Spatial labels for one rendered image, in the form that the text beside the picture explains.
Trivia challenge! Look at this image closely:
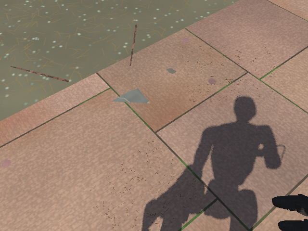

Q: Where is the right robot hand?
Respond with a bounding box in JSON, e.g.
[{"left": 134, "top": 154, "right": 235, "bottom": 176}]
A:
[{"left": 271, "top": 193, "right": 308, "bottom": 231}]

